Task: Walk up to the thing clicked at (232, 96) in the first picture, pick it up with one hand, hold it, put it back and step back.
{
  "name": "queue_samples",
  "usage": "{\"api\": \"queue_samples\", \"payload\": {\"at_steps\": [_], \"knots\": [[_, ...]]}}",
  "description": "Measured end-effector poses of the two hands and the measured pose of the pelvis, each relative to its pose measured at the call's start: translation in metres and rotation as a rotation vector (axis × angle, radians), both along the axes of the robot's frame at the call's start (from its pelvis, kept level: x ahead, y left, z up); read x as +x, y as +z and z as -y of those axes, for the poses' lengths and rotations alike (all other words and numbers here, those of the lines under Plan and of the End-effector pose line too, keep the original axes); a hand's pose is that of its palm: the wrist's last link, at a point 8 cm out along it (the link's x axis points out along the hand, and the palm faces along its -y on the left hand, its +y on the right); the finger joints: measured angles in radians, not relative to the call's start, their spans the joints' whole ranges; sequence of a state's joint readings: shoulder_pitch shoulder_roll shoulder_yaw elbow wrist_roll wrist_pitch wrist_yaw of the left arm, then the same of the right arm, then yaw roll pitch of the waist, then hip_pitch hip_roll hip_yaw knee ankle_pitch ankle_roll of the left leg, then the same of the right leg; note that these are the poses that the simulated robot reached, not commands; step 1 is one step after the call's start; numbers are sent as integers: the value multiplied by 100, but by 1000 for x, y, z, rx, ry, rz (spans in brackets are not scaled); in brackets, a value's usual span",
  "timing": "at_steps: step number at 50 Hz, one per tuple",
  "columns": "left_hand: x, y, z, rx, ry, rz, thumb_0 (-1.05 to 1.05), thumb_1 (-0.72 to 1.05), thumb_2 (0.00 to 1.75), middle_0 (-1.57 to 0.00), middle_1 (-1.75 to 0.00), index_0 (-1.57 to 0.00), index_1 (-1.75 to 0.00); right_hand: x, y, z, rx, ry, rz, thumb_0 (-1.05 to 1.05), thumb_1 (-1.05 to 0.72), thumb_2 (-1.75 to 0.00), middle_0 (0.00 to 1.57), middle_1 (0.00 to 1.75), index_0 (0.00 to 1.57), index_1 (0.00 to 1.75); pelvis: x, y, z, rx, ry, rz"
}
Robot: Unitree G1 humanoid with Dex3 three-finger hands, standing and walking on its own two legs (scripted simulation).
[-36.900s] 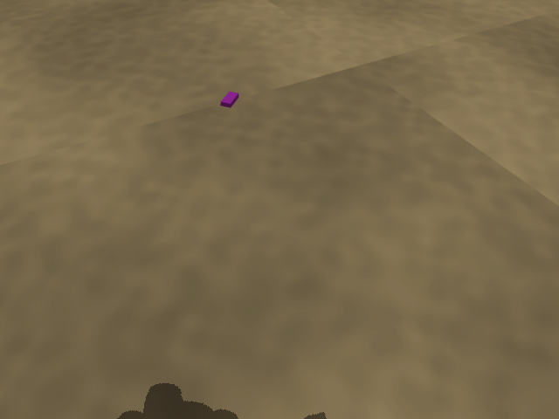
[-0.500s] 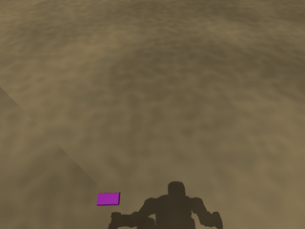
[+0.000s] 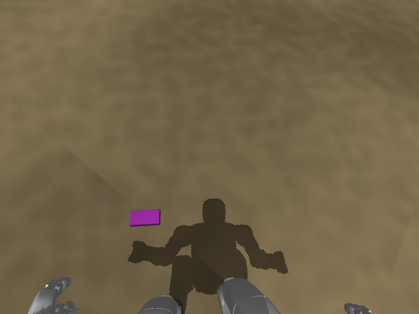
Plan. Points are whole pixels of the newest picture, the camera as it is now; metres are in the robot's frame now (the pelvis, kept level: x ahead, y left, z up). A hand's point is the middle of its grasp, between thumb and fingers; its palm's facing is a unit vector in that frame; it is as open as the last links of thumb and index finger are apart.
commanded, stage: step back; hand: left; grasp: from above
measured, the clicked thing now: (145, 218) +0.50 +0.23 -0.75
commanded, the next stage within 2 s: none
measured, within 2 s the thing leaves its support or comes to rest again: neither
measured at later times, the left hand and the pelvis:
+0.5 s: hand out of the picture -0.01 +0.25 -0.13, palm faces -0.03 -0.91 -0.41, open 7.4 cm; pelvis -0.13 -0.01 +0.00, yaw -2 degrees
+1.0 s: hand out of the picture -0.22 +0.26 -0.17, palm faces -0.08 -0.92 -0.39, open 7.4 cm; pelvis -0.31 -0.01 -0.01, yaw -5 degrees
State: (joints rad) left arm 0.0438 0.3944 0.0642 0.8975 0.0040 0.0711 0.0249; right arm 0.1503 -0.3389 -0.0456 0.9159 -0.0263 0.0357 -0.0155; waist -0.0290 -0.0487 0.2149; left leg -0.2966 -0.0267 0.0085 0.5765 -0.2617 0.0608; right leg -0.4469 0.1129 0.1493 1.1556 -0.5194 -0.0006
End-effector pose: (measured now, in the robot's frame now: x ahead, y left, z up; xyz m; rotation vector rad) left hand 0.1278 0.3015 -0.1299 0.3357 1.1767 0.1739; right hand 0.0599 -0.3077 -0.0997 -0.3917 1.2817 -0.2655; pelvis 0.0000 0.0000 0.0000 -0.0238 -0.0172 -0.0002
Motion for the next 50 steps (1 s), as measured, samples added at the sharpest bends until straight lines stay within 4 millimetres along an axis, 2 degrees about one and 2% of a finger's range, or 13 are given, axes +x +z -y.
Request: {"api": "queue_samples", "payload": {"at_steps": [7,11,14,19,24,28,31,36,40,46,50], "knots": [[-46,1,-1,28,-35,-48,1,90,90,-20,-30,-20,-30,-11,-11,-6,34,-9,125,0,-90,-90,20,30,20,30,-32,-8,-1,20,-55,26],[-69,5,3,52,-49,-29,1,90,90,-20,-30,-20,-30,-26,-24,3,60,-10,165,0,-90,-90,20,30,21,30,-56,-16,6,32,-80,39],[-94,14,10,57,-44,-13,1,90,90,-20,-30,-20,-30,-41,-30,11,75,-23,175,0,-90,-90,20,30,21,30,-73,-16,12,1,-63,56],[-131,32,13,66,-18,4,1,90,90,-20,-30,-20,-30,-72,-19,18,81,-23,147,0,-90,-90,20,30,20,30,-97,-3,16,62,-69,46],[-144,39,9,70,-16,55,1,90,90,-20,-30,-20,-30,-114,-14,24,42,-2,88,0,-90,-90,20,30,20,30,-124,1,11,54,-37,14],[-154,33,1,57,-24,116,1,90,90,-20,-30,-20,-30,-145,-16,18,11,27,39,0,-90,-90,20,30,20,30,-152,-5,2,35,6,14],[-169,18,-9,31,-18,142,1,90,90,-20,-30,-20,-30,-166,-16,6,-6,47,36,0,-90,-90,20,30,20,30,-176,-14,-6,40,28,33],[-212,10,-13,-5,17,89,1,90,90,-20,-30,-20,-30,-197,0,-13,7,62,59,0,-90,-90,20,30,20,30,-205,-5,-11,6,23,48],[-252,11,-15,-17,38,52,1,90,90,-20,-30,-20,-30,-207,12,-15,0,74,96,0,-90,-90,21,30,21,30,-228,2,-9,-7,0,23],[-317,6,-16,25,19,-38,1,90,90,-20,-30,-20,-30,-218,14,-4,-5,84,204,0,-90,-90,21,30,21,30,-273,-3,0,6,-50,16],[-354,2,-5,51,-11,-72,1,90,90,-20,-30,-20,-30,-239,2,13,3,82,257,0,-90,-90,21,30,21,30,-309,-14,12,20,-87,24]]}}
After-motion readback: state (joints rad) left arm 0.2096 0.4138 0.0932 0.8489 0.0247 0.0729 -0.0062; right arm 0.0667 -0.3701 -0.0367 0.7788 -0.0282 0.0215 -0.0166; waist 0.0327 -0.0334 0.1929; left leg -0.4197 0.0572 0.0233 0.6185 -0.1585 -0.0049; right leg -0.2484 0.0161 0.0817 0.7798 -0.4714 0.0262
